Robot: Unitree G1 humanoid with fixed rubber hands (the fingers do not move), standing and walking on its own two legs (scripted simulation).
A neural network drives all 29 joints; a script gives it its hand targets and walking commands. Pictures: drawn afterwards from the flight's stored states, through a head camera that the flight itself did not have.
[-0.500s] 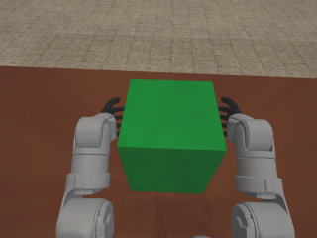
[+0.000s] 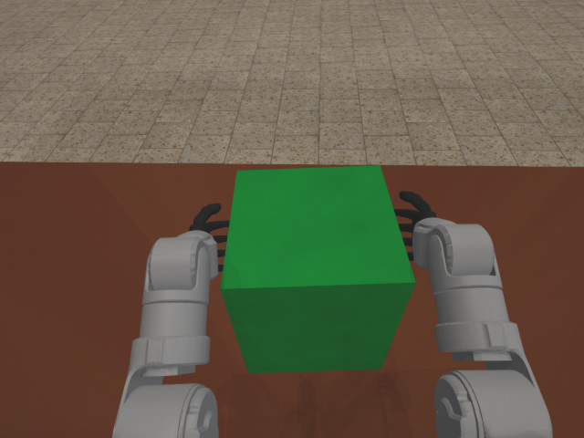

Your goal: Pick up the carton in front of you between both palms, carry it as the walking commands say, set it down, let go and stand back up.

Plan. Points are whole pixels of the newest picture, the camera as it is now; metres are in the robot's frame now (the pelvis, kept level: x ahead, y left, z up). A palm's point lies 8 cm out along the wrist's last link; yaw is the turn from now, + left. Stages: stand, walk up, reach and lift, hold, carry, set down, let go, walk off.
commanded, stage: carry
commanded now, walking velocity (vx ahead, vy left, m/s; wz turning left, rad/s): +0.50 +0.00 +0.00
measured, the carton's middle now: (311, 273) +0.35 +0.00 +0.01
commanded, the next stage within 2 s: none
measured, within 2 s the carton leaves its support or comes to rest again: neither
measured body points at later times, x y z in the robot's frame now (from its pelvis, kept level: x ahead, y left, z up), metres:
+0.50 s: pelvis +0.30 +0.03 -0.05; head +0.32 +0.03 +0.40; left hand +0.67 +0.18 +0.07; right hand +0.67 -0.12 +0.08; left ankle +0.38 +0.07 -0.76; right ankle +0.15 -0.07 -0.65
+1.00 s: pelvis +0.61 +0.00 -0.09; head +0.60 -0.01 +0.36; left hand +0.97 +0.13 +0.02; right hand +0.97 -0.17 +0.02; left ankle +0.42 +0.08 -0.72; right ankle +0.70 -0.05 -0.81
